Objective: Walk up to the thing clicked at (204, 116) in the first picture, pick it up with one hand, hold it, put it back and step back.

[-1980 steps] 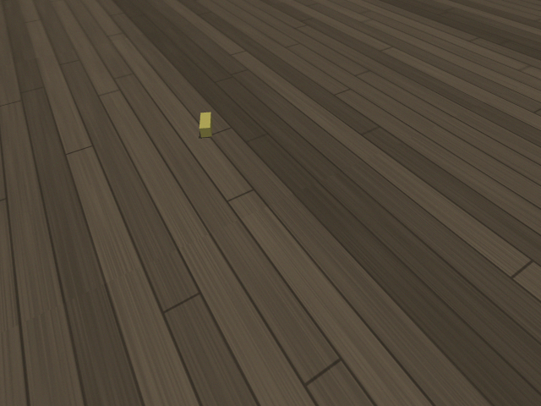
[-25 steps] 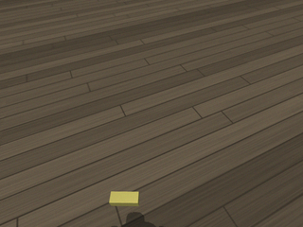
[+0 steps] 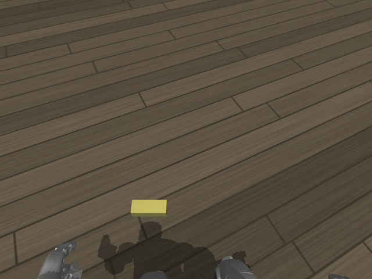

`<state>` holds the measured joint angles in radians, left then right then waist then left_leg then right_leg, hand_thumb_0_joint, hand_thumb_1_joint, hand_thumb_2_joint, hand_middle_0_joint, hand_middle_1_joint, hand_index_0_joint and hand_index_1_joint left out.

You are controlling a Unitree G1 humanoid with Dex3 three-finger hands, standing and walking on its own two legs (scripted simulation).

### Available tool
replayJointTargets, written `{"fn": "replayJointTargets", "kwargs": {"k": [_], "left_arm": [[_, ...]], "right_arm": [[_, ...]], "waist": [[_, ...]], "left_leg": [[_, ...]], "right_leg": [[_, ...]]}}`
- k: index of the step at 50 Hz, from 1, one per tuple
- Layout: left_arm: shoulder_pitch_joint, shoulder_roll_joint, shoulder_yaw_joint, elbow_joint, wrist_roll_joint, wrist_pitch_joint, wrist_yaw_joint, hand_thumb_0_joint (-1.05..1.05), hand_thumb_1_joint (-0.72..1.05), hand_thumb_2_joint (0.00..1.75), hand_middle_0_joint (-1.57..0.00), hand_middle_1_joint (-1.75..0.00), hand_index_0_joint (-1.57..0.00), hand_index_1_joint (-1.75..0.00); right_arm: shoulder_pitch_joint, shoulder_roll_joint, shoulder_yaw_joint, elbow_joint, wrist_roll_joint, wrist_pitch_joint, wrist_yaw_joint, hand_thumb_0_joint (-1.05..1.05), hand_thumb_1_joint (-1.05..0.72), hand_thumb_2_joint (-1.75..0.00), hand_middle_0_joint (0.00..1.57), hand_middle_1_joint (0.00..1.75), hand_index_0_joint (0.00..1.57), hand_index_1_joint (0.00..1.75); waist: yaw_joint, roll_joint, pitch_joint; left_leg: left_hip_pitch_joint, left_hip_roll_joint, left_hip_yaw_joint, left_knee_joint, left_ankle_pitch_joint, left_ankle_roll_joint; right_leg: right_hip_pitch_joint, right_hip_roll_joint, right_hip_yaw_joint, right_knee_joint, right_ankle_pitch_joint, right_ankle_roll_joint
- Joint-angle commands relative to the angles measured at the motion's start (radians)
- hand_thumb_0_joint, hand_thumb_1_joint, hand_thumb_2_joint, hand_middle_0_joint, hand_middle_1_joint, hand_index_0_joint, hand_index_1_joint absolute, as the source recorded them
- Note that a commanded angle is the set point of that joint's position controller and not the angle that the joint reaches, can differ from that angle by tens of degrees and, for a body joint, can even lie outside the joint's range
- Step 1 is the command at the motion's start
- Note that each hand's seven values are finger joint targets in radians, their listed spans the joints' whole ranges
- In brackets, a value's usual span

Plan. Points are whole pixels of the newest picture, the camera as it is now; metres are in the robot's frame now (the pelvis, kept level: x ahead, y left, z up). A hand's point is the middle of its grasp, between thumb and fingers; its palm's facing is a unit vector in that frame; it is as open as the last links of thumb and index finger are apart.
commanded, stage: step back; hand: left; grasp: from above
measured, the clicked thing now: (149, 208) +0.46 +0.20 -0.72
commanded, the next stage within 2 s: none
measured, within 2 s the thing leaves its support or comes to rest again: neither
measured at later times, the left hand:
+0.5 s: hand out of the picture +0.03 +0.25 -0.13, palm faces -0.09 -0.92 -0.39, open 7.4 cm
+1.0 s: hand out of the picture -0.13 +0.27 -0.15, palm faces -0.08 -0.92 -0.38, open 7.4 cm
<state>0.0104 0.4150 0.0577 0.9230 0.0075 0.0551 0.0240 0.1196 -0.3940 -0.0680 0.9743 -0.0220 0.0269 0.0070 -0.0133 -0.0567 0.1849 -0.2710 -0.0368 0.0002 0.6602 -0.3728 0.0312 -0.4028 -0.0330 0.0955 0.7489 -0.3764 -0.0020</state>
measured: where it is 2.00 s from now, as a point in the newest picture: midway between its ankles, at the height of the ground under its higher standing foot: outside the picture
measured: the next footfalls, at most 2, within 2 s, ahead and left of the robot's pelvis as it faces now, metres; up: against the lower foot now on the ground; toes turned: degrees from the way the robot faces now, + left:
right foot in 0.36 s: -0.04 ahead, -0.13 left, +0.00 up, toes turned -2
left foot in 0.68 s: -0.13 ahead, +0.12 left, +0.00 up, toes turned -4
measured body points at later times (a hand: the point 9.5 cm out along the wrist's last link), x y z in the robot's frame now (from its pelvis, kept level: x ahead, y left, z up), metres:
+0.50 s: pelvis -0.10 +0.00 +0.01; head -0.04 -0.02 +0.45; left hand +0.03 +0.29 -0.11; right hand -0.02 -0.33 -0.12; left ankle -0.08 +0.12 -0.66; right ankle -0.08 -0.13 -0.72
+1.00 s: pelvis -0.25 +0.00 +0.01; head -0.19 +0.03 +0.45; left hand -0.13 +0.32 -0.12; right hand -0.15 -0.31 -0.09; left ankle -0.17 +0.12 -0.72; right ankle -0.29 -0.15 -0.65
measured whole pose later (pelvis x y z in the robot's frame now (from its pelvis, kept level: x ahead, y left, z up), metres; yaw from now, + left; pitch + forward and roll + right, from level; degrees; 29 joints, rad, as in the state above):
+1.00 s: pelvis -0.25 +0.00 +0.01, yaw -6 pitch -3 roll -1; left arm 0.18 0.41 0.10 0.83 0.02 0.07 0.01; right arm 0.13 -0.36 -0.04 0.82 -0.03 0.01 -0.02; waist 0.02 -0.05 0.19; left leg -0.32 0.04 0.02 0.59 -0.21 0.01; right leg -0.38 0.08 0.16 1.07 -0.51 0.03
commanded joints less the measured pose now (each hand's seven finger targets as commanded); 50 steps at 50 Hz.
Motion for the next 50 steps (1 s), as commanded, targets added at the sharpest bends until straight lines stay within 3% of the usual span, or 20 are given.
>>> {"fn": "replayJointTargets", "kwargs": {"k": [1, 3, 8, 12, 16, 18, 19, 20, 21, 24, 30, 33, 34, 35, 36, 37, 39, 40, 44, 50], "left_arm": [[0.029, 0.152, 0.034, -0.091, 0.005, -0.002, 0.036, 0.00, 0.90, 0.90, -0.20, -0.30, -0.20, -0.30], [0.096, 0.161, 0.035, -0.074, -0.009, -0.005, 0.030, 0.00, 0.90, 0.90, -0.20, -0.30, -0.20, -0.30], [0.073, 0.158, 0.055, -0.129, 0.009, -0.017, 0.009, 0.00, 0.90, 0.90, -0.20, -0.30, -0.20, -0.30], [0.084, 0.145, 0.062, -0.151, 0.010, -0.023, -0.001, 0.00, 0.90, 0.90, -0.20, -0.30, -0.20, -0.30], [0.200, 0.132, 0.066, -0.110, 0.018, -0.030, -0.010, 0.00, 0.90, 0.90, -0.20, -0.30, -0.20, -0.30], [0.235, 0.161, 0.077, -0.099, 0.031, -0.042, -0.007, 0.00, 0.90, 0.90, -0.20, -0.30, -0.20, -0.30], [0.212, 0.238, 0.094, -0.121, 0.032, -0.046, -0.007, 0.00, 0.90, 0.90, -0.20, -0.30, -0.20, -0.30], [0.143, 0.304, 0.103, -0.146, 0.022, -0.042, -0.011, 0.00, 0.90, 0.90, -0.20, -0.30, -0.20, -0.30], [0.116, 0.287, 0.101, -0.176, 0.030, -0.049, -0.011, 0.00, 0.90, 0.90, -0.20, -0.30, -0.20, -0.30], [0.042, 0.201, 0.081, -0.199, 0.019, -0.043, 0.003, 0.00, 0.90, 0.90, -0.20, -0.30, -0.20, -0.30], [0.136, 0.183, 0.077, -0.224, 0.028, -0.029, 0.007, 0.00, 0.90, 0.90, -0.20, -0.30, -0.20, -0.30], [0.108, 0.200, 0.069, -0.234, 0.010, -0.010, -0.005, 0.00, 0.90, 0.90, -0.20, -0.30, -0.20, -0.30], [0.134, 0.163, 0.057, -0.238, 0.008, -0.002, -0.009, 0.00, 0.90, 0.90, -0.20, -0.30, -0.20, -0.30], [0.154, 0.117, 0.049, -0.246, 0.003, -0.003, -0.010, 0.00, 0.90, 0.90, -0.20, -0.30, -0.20, -0.30], [0.043, 0.168, 0.073, -0.253, 0.016, -0.006, 0.011, 0.00, 0.90, 0.90, -0.20, -0.30, -0.20, -0.30], [0.024, 0.180, 0.079, -0.235, 0.022, -0.005, 0.016, 0.00, 0.90, 0.90, -0.20, -0.30, -0.20, -0.30], [0.115, 0.148, 0.074, -0.197, -0.001, -0.004, 0.011, 0.00, 0.90, 0.90, -0.20, -0.30, -0.20, -0.30], [0.161, 0.162, 0.082, -0.187, 0.000, -0.003, 0.007, 0.00, 0.90, 0.90, -0.20, -0.30, -0.20, -0.30], [0.172, 0.153, 0.088, -0.187, 0.015, -0.005, 0.000, 0.00, 0.90, 0.90, -0.20, -0.30, -0.20, -0.30], [0.187, 0.143, 0.078, -0.185, 0.014, -0.011, -0.015, 0.00, 0.90, 0.90, -0.20, -0.30, -0.20, -0.30]], "right_arm": [[0.033, -0.309, -0.072, -0.089, -0.004, -0.023, -0.026, 0.00, -0.90, -0.90, 0.20, 0.30, 0.20, 0.30], [-0.049, -0.246, -0.053, -0.121, -0.013, -0.026, -0.039, 0.00, -0.90, -0.90, 0.20, 0.30, 0.20, 0.30], [0.068, -0.222, -0.054, -0.135, 0.000, -0.029, -0.049, 0.00, -0.90, -0.90, 0.20, 0.30, 0.20, 0.30], [0.084, -0.243, -0.055, -0.152, -0.002, -0.027, -0.047, 0.00, -0.90, -0.90, 0.20, 0.30, 0.20, 0.30], [0.016, -0.260, -0.052, -0.179, 0.004, -0.018, -0.035, 0.00, -0.90, -0.90, 0.20, 0.30, 0.20, 0.30], [0.004, -0.228, -0.041, -0.181, 0.017, -0.013, -0.031, 0.00, -0.90, -0.90, 0.20, 0.30, 0.20, 0.30], [-0.003, -0.190, -0.031, -0.192, 0.026, -0.011, -0.028, 0.00, -0.90, -0.90, 0.20, 0.30, 0.20, 0.30], [-0.025, -0.173, -0.032, -0.182, 0.029, -0.004, -0.038, 0.00, -0.90, -0.90, 0.20, 0.30, 0.20, 0.30], [-0.011, -0.196, -0.040, -0.170, 0.018, 0.003, -0.039, 0.00, -0.90, -0.90, 0.20, 0.30, 0.20, 0.30], [0.071, -0.187, -0.031, -0.136, 0.030, 0.001, -0.038, 0.00, -0.90, -0.90, 0.20, 0.30, 0.20, 0.30], [0.074, -0.171, -0.018, -0.161, 0.016, -0.015, -0.040, 0.00, -0.90, -0.90, 0.20, 0.30, 0.20, 0.30], [0.155, -0.164, -0.035, -0.127, -0.002, -0.027, -0.033, 0.00, -0.90, -0.90, 0.20, 0.30, 0.20, 0.30], [0.143, -0.200, -0.049, -0.135, -0.017, -0.033, -0.033, 0.00, -0.90, -0.90, 0.20, 0.30, 0.20, 0.30], [0.102, -0.307, -0.071, -0.154, -0.031, -0.034, -0.028, 0.00, -0.90, -0.90, 0.20, 0.30, 0.20, 0.30], [0.104, -0.373, -0.082, -0.169, -0.014, -0.034, -0.023, 0.00, -0.90, -0.90, 0.20, 0.30, 0.20, 0.30], [0.078, -0.331, -0.075, -0.162, -0.013, -0.040, -0.027, 0.00, -0.90, -0.90, 0.20, 0.30, 0.20, 0.30], [-0.022, -0.247, -0.043, -0.176, -0.018, -0.043, -0.036, 0.00, -0.90, -0.90, 0.20, 0.30, 0.20, 0.30], [-0.027, -0.245, -0.044, -0.189, -0.011, -0.044, -0.039, 0.00, -0.90, -0.90, 0.20, 0.30, 0.20, 0.30], [0.046, -0.216, -0.049, -0.199, -0.006, -0.041, -0.045, 0.00, -0.90, -0.90, 0.20, 0.30, 0.20, 0.30], [0.042, -0.260, -0.062, -0.223, -0.013, -0.028, -0.042, 0.00, -0.90, -0.90, 0.20, 0.30, 0.20, 0.30]], "waist": [[-0.028, 0.243, -0.242], [0.031, 0.210, -0.225], [-0.024, 0.159, -0.234], [-0.037, 0.183, -0.237], [0.019, 0.206, -0.268], [0.040, 0.125, -0.288], [0.036, -0.049, -0.253], [0.051, -0.225, -0.199], [0.041, -0.173, -0.161], [0.000, -0.076, -0.146], [0.051, -0.133, -0.240], [-0.002, -0.105, -0.256], [0.011, -0.022, -0.249], [0.016, 0.265, -0.246], [-0.057, 0.293, -0.202], [-0.040, 0.199, -0.172], [0.042, 0.143, -0.166], [0.055, 0.189, -0.169], [0.007, 0.177, -0.199], [-0.009, 0.250, -0.244]], "left_leg": [[0.155, 0.394, -0.421, -0.263, 0.816, 0.188], [0.177, 0.292, -0.248, -0.183, 0.820, 0.176], [0.299, 0.304, -0.243, -0.152, 0.796, 0.213], [0.268, 0.294, -0.216, -0.138, 0.709, 0.203], [0.134, 0.287, -0.205, -0.116, 0.521, 0.160], [-0.003, 0.231, -0.161, -0.037, 0.385, 0.081], [-0.145, 0.093, -0.095, 0.089, 0.183, 0.009], [-0.124, -0.050, -0.017, 0.320, -0.205, -0.023], [-0.112, -0.044, -0.112, 0.480, -0.281, -0.029], [-0.152, -0.081, -0.143, 0.537, -0.160, -0.033], [-0.141, -0.005, -0.053, 0.111, -0.163, -0.048], [0.056, -0.002, 0.016, -0.272, 0.164, -0.024], [0.145, 0.086, -0.124, -0.295, 0.209, 0.001], [0.225, 0.334, -0.450, -0.344, 0.331, 0.099], [0.027, 0.460, -0.539, -0.347, 0.464, 0.233], [-0.004, 0.437, -0.481, -0.324, 0.517, 0.231], [0.054, 0.287, -0.270, -0.256, 0.613, 0.148], [0.075, 0.290, -0.242, -0.245, 0.622, 0.158], [0.200, 0.301, -0.238, -0.211, 0.641, 0.204], [0.163, 0.312, -0.213, -0.191, 0.476, 0.203]], "right_leg": [[-0.100, 0.145, 0.140, 0.415, -0.264, -0.031], [-0.151, 0.137, 0.134, 0.481, -0.159, -0.021], [-0.133, 0.114, 0.076, 0.346, -0.144, 0.026], [-0.043, 0.080, 0.010, 0.111, -0.115, 0.018], [0.154, 0.069, -0.074, -0.160, 0.022, -0.013], [0.290, 0.007, 0.014, -0.283, 0.254, -0.055], [0.287, -0.144, 0.254, -0.320, 0.336, -0.145], [0.116, -0.328, 0.426, -0.408, 0.397, -0.308], [0.044, -0.360, 0.461, -0.414, 0.420, -0.338], [0.101, -0.194, 0.185, -0.335, 0.514, -0.232], [0.353, -0.186, 0.150, -0.230, 0.621, -0.214], [0.257, -0.142, 0.106, -0.133, 0.509, -0.144], [0.107, -0.090, 0.094, -0.092, 0.332, -0.089], [-0.127, 0.084, -0.008, 0.101, -0.071, -0.029], [-0.070, 0.132, 0.049, 0.275, -0.300, -0.007], [-0.056, 0.135, 0.123, 0.398, -0.268, -0.015], [-0.110, 0.158, 0.150, 0.499, -0.151, -0.026], [-0.116, 0.155, 0.127, 0.537, -0.122, -0.020], [-0.138, 0.137, 0.101, 0.489, -0.126, 0.035], [0.018, 0.056, -0.009, 0.107, -0.132, 0.029]]}}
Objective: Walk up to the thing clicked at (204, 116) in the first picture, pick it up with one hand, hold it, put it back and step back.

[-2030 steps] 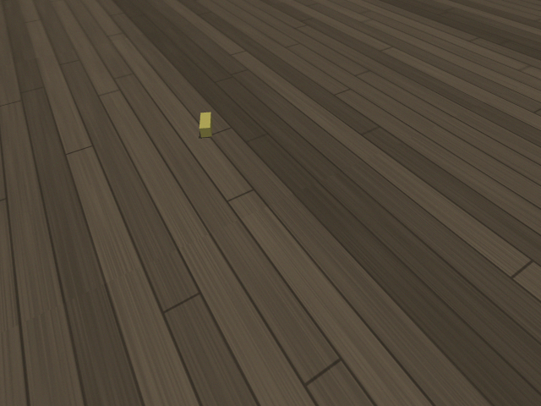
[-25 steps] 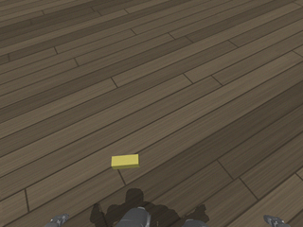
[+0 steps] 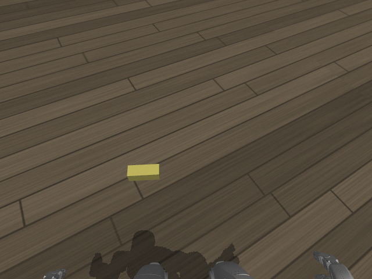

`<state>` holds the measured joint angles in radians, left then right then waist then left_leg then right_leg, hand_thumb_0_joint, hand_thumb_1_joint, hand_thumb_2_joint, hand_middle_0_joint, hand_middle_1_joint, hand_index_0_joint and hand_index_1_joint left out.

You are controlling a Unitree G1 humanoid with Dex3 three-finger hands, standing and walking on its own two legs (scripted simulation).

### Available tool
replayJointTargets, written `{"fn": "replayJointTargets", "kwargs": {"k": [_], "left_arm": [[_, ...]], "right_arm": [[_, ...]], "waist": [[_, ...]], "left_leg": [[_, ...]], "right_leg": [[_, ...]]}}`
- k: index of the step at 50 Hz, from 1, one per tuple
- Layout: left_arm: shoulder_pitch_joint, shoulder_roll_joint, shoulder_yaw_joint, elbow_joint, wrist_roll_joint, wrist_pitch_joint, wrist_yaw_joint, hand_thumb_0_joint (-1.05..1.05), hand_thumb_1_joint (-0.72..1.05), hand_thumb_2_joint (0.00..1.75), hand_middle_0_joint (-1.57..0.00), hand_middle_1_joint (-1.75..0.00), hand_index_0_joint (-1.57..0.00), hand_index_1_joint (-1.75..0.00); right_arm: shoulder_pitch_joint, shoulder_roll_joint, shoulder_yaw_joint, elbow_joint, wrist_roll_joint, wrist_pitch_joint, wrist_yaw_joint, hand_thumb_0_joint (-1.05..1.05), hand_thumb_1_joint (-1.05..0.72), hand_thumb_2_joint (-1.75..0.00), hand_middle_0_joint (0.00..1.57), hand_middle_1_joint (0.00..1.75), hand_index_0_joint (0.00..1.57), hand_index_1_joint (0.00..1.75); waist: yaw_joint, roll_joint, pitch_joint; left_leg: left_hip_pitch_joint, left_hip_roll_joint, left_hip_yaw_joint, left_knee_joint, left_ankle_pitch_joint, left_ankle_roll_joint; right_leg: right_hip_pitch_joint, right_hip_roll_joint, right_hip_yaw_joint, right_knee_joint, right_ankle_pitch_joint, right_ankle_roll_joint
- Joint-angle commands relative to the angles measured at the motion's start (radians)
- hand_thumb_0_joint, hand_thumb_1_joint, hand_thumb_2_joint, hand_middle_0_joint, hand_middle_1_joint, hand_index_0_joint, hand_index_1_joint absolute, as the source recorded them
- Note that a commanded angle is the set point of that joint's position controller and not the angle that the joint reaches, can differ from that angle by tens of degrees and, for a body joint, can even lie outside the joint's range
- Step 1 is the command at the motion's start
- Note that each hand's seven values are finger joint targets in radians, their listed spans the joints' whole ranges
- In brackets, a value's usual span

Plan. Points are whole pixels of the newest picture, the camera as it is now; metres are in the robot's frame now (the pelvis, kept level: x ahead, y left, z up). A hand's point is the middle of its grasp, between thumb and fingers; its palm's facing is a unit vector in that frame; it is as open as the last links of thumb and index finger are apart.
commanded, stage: step back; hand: left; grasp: from above
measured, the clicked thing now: (144, 172) +0.69 +0.26 -0.73
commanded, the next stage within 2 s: stand in 1.96 s
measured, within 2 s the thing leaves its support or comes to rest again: neither
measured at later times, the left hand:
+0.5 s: hand out of the picture -0.06 +0.24 -0.15, palm faces +0.09 -0.92 -0.39, open 7.4 cm
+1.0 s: hand out of the picture -0.32 +0.19 -0.13, palm faces +0.09 -0.90 -0.43, open 7.4 cm
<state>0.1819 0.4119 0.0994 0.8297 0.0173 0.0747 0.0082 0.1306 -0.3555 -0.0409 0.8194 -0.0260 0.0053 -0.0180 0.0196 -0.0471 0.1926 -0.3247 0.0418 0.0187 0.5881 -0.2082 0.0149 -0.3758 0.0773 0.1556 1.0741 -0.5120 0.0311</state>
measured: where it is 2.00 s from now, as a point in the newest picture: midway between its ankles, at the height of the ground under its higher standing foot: outside the picture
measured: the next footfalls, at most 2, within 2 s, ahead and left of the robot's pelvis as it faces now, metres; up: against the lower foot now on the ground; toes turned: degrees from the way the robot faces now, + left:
right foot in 0.10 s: -0.02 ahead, -0.16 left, +0.00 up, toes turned +2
left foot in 0.44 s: -0.15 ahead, +0.07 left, +0.00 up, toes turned +4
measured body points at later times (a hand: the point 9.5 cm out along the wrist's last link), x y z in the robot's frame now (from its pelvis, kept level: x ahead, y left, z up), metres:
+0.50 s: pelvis -0.18 -0.04 -0.01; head -0.13 -0.02 +0.43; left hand -0.07 +0.28 -0.12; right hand -0.10 -0.35 -0.13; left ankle -0.19 +0.07 -0.73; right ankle -0.07 -0.16 -0.72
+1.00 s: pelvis -0.34 -0.09 +0.00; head -0.32 -0.11 +0.45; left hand -0.33 +0.24 -0.11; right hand -0.23 -0.40 -0.13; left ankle -0.33 +0.06 -0.67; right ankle -0.33 -0.20 -0.73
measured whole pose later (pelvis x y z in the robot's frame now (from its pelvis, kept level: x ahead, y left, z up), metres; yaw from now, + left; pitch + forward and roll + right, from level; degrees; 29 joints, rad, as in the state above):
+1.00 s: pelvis -0.34 -0.09 +0.00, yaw +3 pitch -3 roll +1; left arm 0.25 0.36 0.07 0.93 0.05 0.01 0.00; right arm 0.20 -0.42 -0.06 0.91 -0.02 0.04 0.00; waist 0.05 0.03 0.10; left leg -0.46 -0.07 -0.12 1.01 -0.41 -0.02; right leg -0.26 -0.02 0.01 0.64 -0.33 -0.02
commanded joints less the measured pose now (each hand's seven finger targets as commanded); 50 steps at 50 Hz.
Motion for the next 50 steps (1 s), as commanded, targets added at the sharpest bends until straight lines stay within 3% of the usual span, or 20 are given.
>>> {"fn": "replayJointTargets", "kwargs": {"k": [1, 4, 5, 6, 7, 10, 17, 21, 22, 24, 25, 27, 31, 36, 39, 40, 41, 42, 45, 50], "left_arm": [[0.033, 0.147, 0.039, -0.076, 0.004, -0.033, -0.004, 0.00, 0.90, 0.90, -0.20, -0.30, -0.20, -0.30], [0.176, 0.145, 0.049, -0.003, 0.011, -0.041, -0.010, 0.00, 0.90, 0.90, -0.20, -0.30, -0.20, -0.30], [0.162, 0.193, 0.062, -0.010, 0.029, -0.045, -0.012, 0.00, 0.90, 0.90, -0.20, -0.30, -0.20, -0.30], [0.106, 0.311, 0.087, -0.053, 0.027, -0.044, -0.014, 0.00, 0.90, 0.90, -0.20, -0.30, -0.20, -0.30], [0.014, 0.374, 0.094, -0.091, 0.034, -0.045, -0.009, 0.00, 0.90, 0.90, -0.20, -0.30, -0.20, -0.30], [-0.157, 0.224, 0.056, -0.126, 0.027, -0.053, 0.008, 0.00, 0.90, 0.90, -0.20, -0.30, -0.20, -0.30], [-0.015, 0.208, 0.050, -0.120, 0.029, -0.045, 0.024, 0.00, 0.90, 0.90, -0.20, -0.30, -0.20, -0.30], [-0.053, 0.215, 0.031, -0.130, 0.006, -0.025, 0.016, 0.00, 0.90, 0.90, -0.20, -0.30, -0.20, -0.30], [-0.048, 0.183, 0.017, -0.138, 0.005, -0.022, 0.014, 0.00, 0.90, 0.90, -0.20, -0.30, -0.20, -0.30], [-0.154, 0.185, 0.031, -0.164, -0.001, -0.026, 0.027, 0.00, 0.90, 0.90, -0.20, -0.30, -0.20, -0.30], [-0.158, 0.189, 0.038, -0.139, 0.008, -0.020, 0.029, 0.00, 0.90, 0.90, -0.20, -0.30, -0.20, -0.30], [-0.063, 0.157, 0.029, -0.091, -0.017, -0.016, 0.026, 0.00, 0.90, 0.90, -0.20, -0.30, -0.20, -0.30], [-0.020, 0.148, 0.030, -0.074, -0.002, -0.024, 0.015, 0.00, 0.90, 0.90, -0.20, -0.30, -0.20, -0.30], [-0.003, 0.150, 0.017, -0.049, 0.003, -0.045, 0.006, 0.00, 0.90, 0.90, -0.20, -0.30, -0.20, -0.30], [0.123, 0.148, 0.020, 0.035, 0.014, -0.064, 0.003, 0.00, 0.90, 0.90, -0.20, -0.30, -0.20, -0.30], [0.136, 0.201, 0.038, 0.041, 0.027, -0.072, 0.003, 0.00, 0.90, 0.90, -0.20, -0.30, -0.20, -0.30], [0.092, 0.314, 0.066, 0.015, 0.033, -0.069, 0.002, 0.00, 0.90, 0.90, -0.20, -0.30, -0.20, -0.30], [-0.007, 0.372, 0.074, -0.018, 0.038, -0.072, 0.007, 0.00, 0.90, 0.90, -0.20, -0.30, -0.20, -0.30], [-0.121, 0.244, 0.044, -0.037, 0.029, -0.091, 0.016, 0.00, 0.90, 0.90, -0.20, -0.30, -0.20, -0.30], [0.008, 0.241, 0.052, 0.002, 0.040, -0.107, 0.005, 0.00, 0.90, 0.90, -0.20, -0.30, -0.20, -0.30]], "right_arm": [[0.013, -0.304, -0.090, -0.075, -0.010, -0.001, -0.014, 0.00, -0.90, -0.90, 0.20, 0.30, 0.20, 0.30], [-0.032, -0.306, -0.086, -0.086, 0.003, 0.019, -0.007, 0.00, -0.90, -0.90, 0.20, 0.30, 0.20, 0.30], [-0.007, -0.262, -0.075, -0.086, 0.008, 0.025, -0.005, 0.00, -0.90, -0.90, 0.20, 0.30, 0.20, 0.30], [-0.046, -0.200, -0.062, -0.115, 0.018, 0.021, -0.013, 0.00, -0.90, -0.90, 0.20, 0.30, 0.20, 0.30], [-0.056, -0.245, -0.082, -0.097, 0.012, 0.029, -0.027, 0.00, -0.90, -0.90, 0.20, 0.30, 0.20, 0.30], [0.077, -0.240, -0.071, -0.028, 0.029, 0.022, -0.019, 0.00, -0.90, -0.90, 0.20, 0.30, 0.20, 0.30], [0.066, -0.214, -0.053, -0.039, 0.006, 0.009, -0.016, 0.00, -0.90, -0.90, 0.20, 0.30, 0.20, 0.30], [0.212, -0.213, -0.067, 0.027, 0.002, 0.005, -0.010, 0.00, -0.90, -0.90, 0.20, 0.30, 0.20, 0.30], [0.206, -0.247, -0.079, 0.027, -0.007, 0.005, -0.010, 0.00, -0.90, -0.90, 0.20, 0.30, 0.20, 0.30], [0.119, -0.431, -0.112, -0.016, -0.018, 0.010, 0.003, 0.00, -0.90, -0.90, 0.20, 0.30, 0.20, 0.30], [0.069, -0.388, -0.107, -0.023, -0.024, 0.000, 0.000, 0.00, -0.90, -0.90, 0.20, 0.30, 0.20, 0.30], [-0.004, -0.302, -0.071, -0.030, -0.023, -0.006, -0.013, 0.00, -0.90, -0.90, 0.20, 0.30, 0.20, 0.30], [0.009, -0.249, -0.061, -0.040, -0.014, 0.003, -0.012, 0.00, -0.90, -0.90, 0.20, 0.30, 0.20, 0.30], [0.045, -0.295, -0.079, -0.043, -0.015, 0.022, -0.006, 0.00, -0.90, -0.90, 0.20, 0.30, 0.20, 0.30], [0.009, -0.301, -0.080, -0.038, -0.006, 0.043, 0.003, 0.00, -0.90, -0.90, 0.20, 0.30, 0.20, 0.30], [0.012, -0.250, -0.064, -0.046, -0.004, 0.044, 0.007, 0.00, -0.90, -0.90, 0.20, 0.30, 0.20, 0.30], [-0.058, -0.198, -0.054, -0.077, 0.001, 0.038, -0.002, 0.00, -0.90, -0.90, 0.20, 0.30, 0.20, 0.30], [-0.076, -0.239, -0.071, -0.066, -0.005, 0.043, -0.012, 0.00, -0.90, -0.90, 0.20, 0.30, 0.20, 0.30], [0.023, -0.240, -0.068, 0.003, 0.014, 0.027, -0.003, 0.00, -0.90, -0.90, 0.20, 0.30, 0.20, 0.30], [-0.004, -0.224, -0.060, 0.013, -0.010, -0.003, 0.021, 0.00, -0.90, -0.90, 0.20, 0.30, 0.20, 0.30]], "waist": [[-0.035, 0.255, -0.257], [0.031, 0.234, -0.281], [0.021, 0.100, -0.234], [0.045, -0.213, -0.181], [0.053, -0.257, -0.105], [-0.056, -0.082, -0.091], [0.048, -0.152, -0.192], [-0.024, -0.128, -0.275], [-0.026, -0.034, -0.264], [-0.078, 0.307, -0.203], [-0.054, 0.218, -0.162], [0.013, 0.120, -0.190], [-0.001, 0.179, -0.178], [-0.040, 0.257, -0.264], [0.011, 0.228, -0.300], [0.013, 0.091, -0.262], [0.060, -0.191, -0.190], [0.058, -0.203, -0.106], [-0.029, -0.021, -0.087], [0.056, -0.128, -0.122]], "left_leg": [[0.180, 0.218, -0.222, -0.113, 0.267, 0.198], [0.017, 0.172, -0.183, -0.048, 0.098, 0.124], [-0.144, 0.078, -0.163, 0.047, -0.093, 0.060], [-0.254, -0.129, -0.081, 0.279, -0.329, -0.006], [-0.153, -0.121, -0.154, 0.533, -0.412, -0.027], [-0.152, -0.161, -0.192, 0.629, -0.229, -0.018], [-0.146, -0.099, -0.082, 0.272, -0.343, -0.037], [0.097, -0.084, 0.001, -0.152, -0.085, 0.006], [0.148, -0.011, -0.127, -0.192, -0.044, 0.035], [-0.016, 0.361, -0.582, -0.301, 0.123, 0.287], [-0.093, 0.349, -0.540, -0.285, 0.174, 0.295], [0.007, 0.225, -0.319, -0.181, 0.400, 0.219], [0.117, 0.183, -0.242, -0.132, 0.391, 0.214], [0.203, 0.200, -0.257, -0.119, 0.213, 0.200], [0.063, 0.154, -0.208, -0.069, -0.018, 0.130], [-0.117, 0.080, -0.166, 0.047, -0.181, 0.071], [-0.245, -0.107, -0.105, 0.255, -0.342, 0.006], [-0.173, -0.072, -0.209, 0.446, -0.369, -0.026], [-0.184, -0.127, -0.204, 0.533, -0.201, -0.024], [-0.213, -0.063, -0.115, 0.244, -0.264, -0.043]], "right_leg": [[0.044, -0.060, -0.095, -0.307, 0.027, -0.015], [0.255, -0.050, -0.161, -0.612, 0.225, -0.061], [0.274, -0.133, 0.016, -0.657, 0.145, -0.091], [0.122, -0.364, 0.345, -0.798, 0.027, -0.214], [-0.155, -0.518, 0.488, -0.879, -0.008, -0.339], [-0.082, -0.305, 0.106, -0.716, 0.239, -0.205], [0.263, -0.350, 0.089, -0.607, 0.530, -0.241], [0.209, -0.309, 0.038, -0.490, 0.554, -0.176], [0.097, -0.262, 0.009, -0.443, 0.425, -0.120], [-0.072, -0.035, -0.111, -0.055, -0.145, -0.033], [-0.032, -0.020, -0.003, 0.111, -0.126, -0.041], [-0.085, 0.025, 0.048, 0.235, -0.034, -0.055], [-0.104, 0.004, -0.017, 0.102, -0.014, -0.013], [0.025, -0.053, -0.122, -0.330, 0.008, -0.019], [0.248, -0.033, -0.174, -0.667, 0.166, -0.067], [0.299, -0.125, 0.026, -0.686, 0.082, -0.097], [0.128, -0.374, 0.366, -0.816, -0.119, -0.218], [-0.125, -0.522, 0.504, -0.881, -0.221, -0.319], [-0.026, -0.312, 0.137, -0.732, 0.042, -0.201], [0.198, -0.309, 0.145, -0.741, -0.181, -0.204]]}}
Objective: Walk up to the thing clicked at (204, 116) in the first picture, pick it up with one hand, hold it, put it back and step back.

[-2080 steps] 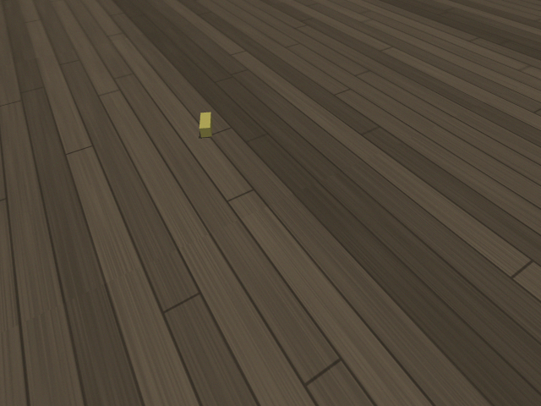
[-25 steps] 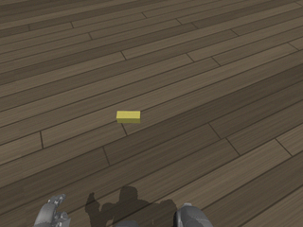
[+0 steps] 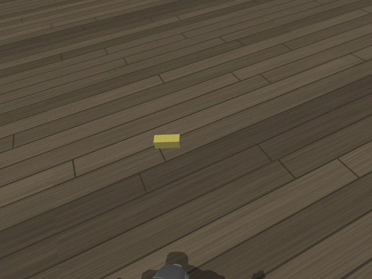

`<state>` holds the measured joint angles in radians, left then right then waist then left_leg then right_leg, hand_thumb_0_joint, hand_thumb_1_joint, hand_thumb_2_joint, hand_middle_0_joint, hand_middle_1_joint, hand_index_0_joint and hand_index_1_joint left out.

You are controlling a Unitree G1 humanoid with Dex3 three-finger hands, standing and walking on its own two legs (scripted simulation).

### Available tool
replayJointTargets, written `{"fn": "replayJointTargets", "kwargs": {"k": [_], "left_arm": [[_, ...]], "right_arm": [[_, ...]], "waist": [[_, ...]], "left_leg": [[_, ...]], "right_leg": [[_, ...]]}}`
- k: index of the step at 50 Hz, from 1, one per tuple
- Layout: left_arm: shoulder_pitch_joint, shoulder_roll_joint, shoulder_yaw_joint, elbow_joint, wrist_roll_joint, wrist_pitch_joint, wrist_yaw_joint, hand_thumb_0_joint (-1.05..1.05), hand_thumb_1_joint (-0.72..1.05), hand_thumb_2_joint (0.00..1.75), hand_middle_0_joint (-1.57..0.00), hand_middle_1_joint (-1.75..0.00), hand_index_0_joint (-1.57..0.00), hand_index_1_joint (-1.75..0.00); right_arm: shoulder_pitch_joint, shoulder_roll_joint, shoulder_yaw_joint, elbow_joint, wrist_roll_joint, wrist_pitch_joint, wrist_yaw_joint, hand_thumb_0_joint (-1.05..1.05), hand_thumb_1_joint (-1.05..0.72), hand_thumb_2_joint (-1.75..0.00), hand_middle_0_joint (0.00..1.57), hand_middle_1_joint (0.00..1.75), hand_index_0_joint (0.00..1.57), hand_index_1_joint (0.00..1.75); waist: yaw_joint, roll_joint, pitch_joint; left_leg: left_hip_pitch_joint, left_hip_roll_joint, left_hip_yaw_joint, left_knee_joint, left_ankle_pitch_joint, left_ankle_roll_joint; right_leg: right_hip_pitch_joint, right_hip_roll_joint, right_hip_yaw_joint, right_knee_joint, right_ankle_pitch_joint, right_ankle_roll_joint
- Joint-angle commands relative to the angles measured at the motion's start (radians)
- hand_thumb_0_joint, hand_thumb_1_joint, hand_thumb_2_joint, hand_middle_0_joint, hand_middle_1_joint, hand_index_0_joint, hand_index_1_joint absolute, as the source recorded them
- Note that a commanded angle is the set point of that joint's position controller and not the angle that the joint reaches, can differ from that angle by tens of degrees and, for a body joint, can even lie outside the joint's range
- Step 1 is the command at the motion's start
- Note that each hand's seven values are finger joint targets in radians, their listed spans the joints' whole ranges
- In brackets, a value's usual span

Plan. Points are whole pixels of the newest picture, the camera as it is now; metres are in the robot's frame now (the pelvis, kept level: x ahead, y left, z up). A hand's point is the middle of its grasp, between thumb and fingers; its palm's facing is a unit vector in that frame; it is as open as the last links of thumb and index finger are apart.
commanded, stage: step back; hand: left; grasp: from above
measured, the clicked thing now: (167, 141) +1.05 +0.29 -0.73
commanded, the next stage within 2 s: stand in 0.96 s
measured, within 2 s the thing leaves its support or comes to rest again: neither
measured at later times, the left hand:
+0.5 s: hand out of the picture +0.05 +0.26 -0.14, palm faces +0.08 -0.92 -0.39, open 7.4 cm
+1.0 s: hand out of the picture +0.14 +0.28 -0.14, palm faces +0.06 -0.94 -0.35, open 7.4 cm
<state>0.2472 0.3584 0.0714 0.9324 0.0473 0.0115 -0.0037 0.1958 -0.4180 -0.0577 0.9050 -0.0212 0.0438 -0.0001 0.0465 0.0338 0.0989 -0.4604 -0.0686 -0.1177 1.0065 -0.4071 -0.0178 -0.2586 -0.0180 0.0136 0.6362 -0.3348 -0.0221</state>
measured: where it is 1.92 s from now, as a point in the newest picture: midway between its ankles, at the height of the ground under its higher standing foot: outside the picture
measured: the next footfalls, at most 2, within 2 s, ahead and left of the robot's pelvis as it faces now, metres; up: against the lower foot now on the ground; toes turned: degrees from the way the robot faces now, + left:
left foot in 0.12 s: +0.03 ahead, +0.14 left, +0.00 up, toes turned +1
right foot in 0.38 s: +0.08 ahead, -0.12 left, +0.00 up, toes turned +1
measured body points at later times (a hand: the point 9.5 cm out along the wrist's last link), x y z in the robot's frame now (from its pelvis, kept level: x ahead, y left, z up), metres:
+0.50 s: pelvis +0.00 -0.01 +0.00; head +0.00 -0.02 +0.45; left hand +0.05 +0.31 -0.11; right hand +0.08 -0.33 -0.13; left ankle +0.00 +0.13 -0.70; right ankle +0.04 -0.12 -0.73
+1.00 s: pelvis +0.05 +0.02 +0.01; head +0.07 +0.03 +0.46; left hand +0.14 +0.33 -0.12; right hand +0.19 -0.26 -0.11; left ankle +0.06 +0.14 -0.73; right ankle +0.04 -0.12 -0.73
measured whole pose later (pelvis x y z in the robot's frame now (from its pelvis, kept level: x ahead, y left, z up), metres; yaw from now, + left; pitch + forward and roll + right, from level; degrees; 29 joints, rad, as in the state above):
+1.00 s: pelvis +0.05 +0.02 +0.01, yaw +2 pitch -2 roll +0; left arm 0.07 0.37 0.02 1.07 0.00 -0.02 0.01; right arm 0.03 -0.32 -0.01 1.08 -0.01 -0.01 0.01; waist 0.02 -0.01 0.08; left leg -0.21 0.02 0.01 0.49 -0.24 -0.01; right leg -0.15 -0.03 -0.01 0.47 -0.28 0.03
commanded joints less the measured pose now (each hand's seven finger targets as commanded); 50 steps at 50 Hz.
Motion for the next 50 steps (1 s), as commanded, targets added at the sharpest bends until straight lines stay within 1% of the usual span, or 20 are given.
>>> {"fn": "replayJointTargets", "kwargs": {"k": [1, 5, 6, 7, 8, 10, 12, 15, 18, 19, 20, 21, 26, 31, 33, 34, 35, 39, 41, 50], "left_arm": [[-0.044, 0.305, 0.080, -0.093, 0.010, -0.043, 0.012, 0.00, 0.90, 0.90, -0.20, -0.30, -0.20, -0.30], [-0.064, 0.279, 0.047, -0.091, -0.003, -0.022, -0.001, 0.00, 0.90, 0.90, -0.20, -0.30, -0.20, -0.30], [-0.049, 0.229, 0.028, -0.094, -0.001, -0.021, -0.002, 0.00, 0.90, 0.90, -0.20, -0.30, -0.20, -0.30], [-0.099, 0.179, 0.014, -0.109, -0.024, -0.022, -0.005, 0.00, 0.90, 0.90, -0.20, -0.30, -0.20, -0.30], [-0.164, 0.270, 0.047, -0.104, -0.016, -0.021, 0.001, 0.00, 0.90, 0.90, -0.20, -0.30, -0.20, -0.30], [-0.101, 0.238, 0.039, -0.076, -0.030, -0.029, -0.008, 0.00, 0.90, 0.90, -0.20, -0.30, -0.20, -0.30], [-0.060, 0.248, 0.039, -0.055, -0.024, -0.038, -0.013, 0.00, 0.90, 0.90, -0.20, -0.30, -0.20, -0.30], [-0.050, 0.229, 0.045, -0.038, -0.021, -0.042, -0.021, 0.00, 0.90, 0.90, -0.20, -0.30, -0.20, -0.30], [0.043, 0.215, 0.053, 0.014, -0.015, -0.055, -0.006, 0.00, 0.90, 0.90, -0.20, -0.30, -0.20, -0.30], [0.060, 0.258, 0.068, 0.015, -0.004, -0.062, 0.003, 0.00, 0.90, 0.90, -0.20, -0.30, -0.20, -0.30], [0.065, 0.352, 0.083, 0.003, 0.002, -0.069, 0.011, 0.00, 0.90, 0.90, -0.20, -0.30, -0.20, -0.30], [-0.014, 0.382, 0.088, -0.028, 0.002, -0.071, 0.010, 0.00, 0.90, 0.90, -0.20, -0.30, -0.20, -0.30], [-0.102, 0.296, 0.061, -0.033, -0.014, -0.083, 0.013, 0.00, 0.90, 0.90, -0.20, -0.30, -0.20, -0.30], [-0.155, 0.271, 0.032, -0.040, -0.026, -0.064, 0.011, 0.00, 0.90, 0.90, -0.20, -0.30, -0.20, -0.30], [-0.119, 0.209, 0.001, -0.037, -0.038, -0.057, 0.013, 0.00, 0.90, 0.90, -0.20, -0.30, -0.20, -0.30], [-0.099, 0.186, -0.006, -0.030, -0.053, -0.050, 0.014, 0.00, 0.90, 0.90, -0.20, -0.30, -0.20, -0.30], [-0.101, 0.209, 0.004, -0.001, -0.058, -0.044, 0.018, 0.00, 0.90, 0.90, -0.20, -0.30, -0.20, -0.30], [-0.123, 0.240, 0.005, 0.034, -0.048, -0.058, 0.020, 0.00, 0.90, 0.90, -0.20, -0.30, -0.20, -0.30], [-0.127, 0.245, 0.004, 0.045, -0.050, -0.059, 0.022, 0.00, 0.90, 0.90, -0.20, -0.30, -0.20, -0.30], [-0.182, 0.188, -0.029, 0.103, -0.049, -0.048, 0.015, 0.00, 0.90, 0.90, -0.20, -0.30, -0.20, -0.30]], "right_arm": [[-0.076, -0.157, -0.045, -0.069, -0.017, -0.048, 0.008, 0.00, -0.90, -0.90, 0.20, 0.30, 0.20, 0.30], [0.033, -0.150, -0.059, 0.009, -0.010, -0.074, 0.009, 0.00, -0.90, -0.90, 0.20, 0.30, 0.20, 0.30], [0.079, -0.177, -0.075, 0.023, -0.018, -0.082, 0.004, 0.00, -0.90, -0.90, 0.20, 0.30, 0.20, 0.30], [0.099, -0.264, -0.084, 0.021, -0.026, -0.085, 0.000, 0.00, -0.90, -0.90, 0.20, 0.30, 0.20, 0.30], [0.089, -0.322, -0.097, 0.010, -0.022, -0.085, 0.003, 0.00, -0.90, -0.90, 0.20, 0.30, 0.20, 0.30], [0.008, -0.227, -0.066, -0.006, -0.022, -0.102, -0.004, 0.00, -0.90, -0.90, 0.20, 0.30, 0.20, 0.30], [0.003, -0.229, -0.068, -0.005, -0.019, -0.102, -0.004, 0.00, -0.90, -0.90, 0.20, 0.30, 0.20, 0.30], [-0.020, -0.228, -0.070, -0.020, -0.026, -0.085, 0.004, 0.00, -0.90, -0.90, 0.20, 0.30, 0.20, 0.30], [-0.050, -0.158, -0.046, -0.027, -0.015, -0.058, 0.005, 0.00, -0.90, -0.90, 0.20, 0.30, 0.20, 0.30], [-0.020, -0.099, -0.027, -0.037, -0.010, -0.056, 0.002, 0.00, -0.90, -0.90, 0.20, 0.30, 0.20, 0.30], [-0.040, -0.077, -0.021, -0.050, -0.009, -0.056, -0.004, 0.00, -0.90, -0.90, 0.20, 0.30, 0.20, 0.30], [-0.036, -0.156, -0.047, -0.029, -0.016, -0.056, -0.013, 0.00, -0.90, -0.90, 0.20, 0.30, 0.20, 0.30], [0.066, -0.153, -0.046, 0.042, -0.010, -0.063, 0.004, 0.00, -0.90, -0.90, 0.20, 0.30, 0.20, 0.30], [0.037, -0.117, -0.041, 0.067, -0.013, -0.070, 0.001, 0.00, -0.90, -0.90, 0.20, 0.30, 0.20, 0.30], [0.018, -0.145, -0.043, 0.069, -0.017, -0.080, -0.013, 0.00, -0.90, -0.90, 0.20, 0.30, 0.20, 0.30], [-0.050, -0.189, -0.040, 0.047, -0.013, -0.084, -0.014, 0.00, -0.90, -0.90, 0.20, 0.30, 0.20, 0.30], [-0.095, -0.215, -0.036, 0.050, 0.000, -0.080, -0.010, 0.00, -0.90, -0.90, 0.20, 0.30, 0.20, 0.30], [-0.121, -0.155, -0.013, 0.087, 0.006, -0.077, -0.012, 0.00, -0.90, -0.90, 0.20, 0.30, 0.20, 0.30], [-0.129, -0.154, -0.012, 0.103, 0.009, -0.076, -0.013, 0.00, -0.90, -0.90, 0.20, 0.30, 0.20, 0.30], [-0.190, -0.146, -0.001, 0.144, 0.017, -0.082, -0.007, 0.00, -0.90, -0.90, 0.20, 0.30, 0.20, 0.30]], "waist": [[0.036, -0.217, -0.013], [-0.035, -0.163, -0.049], [-0.060, -0.043, -0.085], [-0.088, 0.176, -0.081], [-0.105, 0.105, 0.006], [-0.048, 0.022, 0.007], [-0.050, 0.102, -0.024], [-0.052, 0.158, -0.018], [0.015, 0.054, -0.039], [0.021, -0.090, -0.049], [0.042, -0.244, -0.047], [0.022, -0.152, 0.020], [-0.031, -0.142, -0.008], [-0.056, -0.158, -0.084], [-0.053, -0.044, -0.127], [-0.021, 0.047, -0.149], [-0.008, 0.057, -0.142], [-0.024, 0.034, -0.164], [-0.028, 0.031, -0.188], [-0.038, 0.003, -0.173]], "left_leg": [[-0.023, 0.051, 0.045, -0.256, -0.101, -0.008], [0.331, 0.020, 0.135, -0.621, 0.042, 0.035], [0.480, 0.095, -0.015, -0.658, -0.002, 0.060], [0.430, 0.327, -0.432, -0.794, -0.398, 0.166], [0.228, 0.421, -0.529, -0.857, -0.566, 0.258], [0.298, 0.328, -0.341, -0.779, -0.257, 0.209], [0.278, 0.294, -0.227, -0.748, -0.163, 0.192], [0.133, 0.275, -0.148, -0.722, -0.173, 0.184], [-0.028, 0.194, -0.038, -0.514, -0.203, 0.116], [-0.123, 0.117, 0.021, -0.327, -0.168, 0.076], [-0.198, -0.001, 0.051, -0.128, -0.190, 0.041], [-0.120, 0.061, -0.025, -0.040, -0.183, 0.028], [0.025, 0.106, 0.002, -0.139, -0.015, 0.021], [0.265, 0.070, 0.141, -0.487, 0.122, 0.021], [0.344, 0.161, 0.009, -0.573, 0.340, 0.051], [0.267, 0.286, -0.164, -0.621, 0.309, 0.109], [0.168, 0.318, -0.164, -0.606, 0.289, 0.162], [0.211, 0.200, -0.005, -0.534, 0.438, 0.062], [0.266, 0.193, 0.019, -0.523, 0.498, 0.057], [0.369, 0.218, 0.009, -0.629, 0.555, 0.050]], "right_leg": [[0.049, -0.231, 0.298, -0.314, -0.395, -0.153], [-0.090, -0.161, 0.148, -0.198, -0.236, -0.103], [-0.218, -0.113, 0.084, -0.059, -0.209, -0.066], [-0.377, 0.017, -0.020, 0.147, -0.248, 0.003], [-0.331, -0.017, 0.043, 0.278, -0.242, 0.001], [-0.313, -0.035, 0.090, 0.284, -0.119, -0.001], [-0.249, -0.038, 0.030, 0.208, -0.114, 0.004], [-0.061, -0.001, -0.022, 0.075, -0.108, 0.010], [0.212, 0.038, -0.028, -0.167, 0.017, 0.003], [0.273, -0.057, 0.170, -0.261, -0.114, -0.030], [0.192, -0.293, 0.545, -0.432, -0.420, -0.131], [0.020, -0.396, 0.628, -0.449, -0.493, -0.222], [-0.039, -0.244, 0.291, -0.351, -0.178, -0.149], [-0.073, -0.188, 0.120, -0.178, 0.194, -0.109], [-0.080, -0.120, 0.063, -0.054, 0.343, -0.037], [-0.049, -0.037, 0.020, -0.020, 0.180, 0.008], [0.055, -0.006, 0.001, -0.028, -0.003, 0.010], [0.134, -0.083, 0.067, -0.148, 0.292, -0.015], [0.140, -0.102, 0.067, -0.153, 0.384, -0.017], [0.146, -0.094, 0.046, -0.252, 0.358, 0.007]]}}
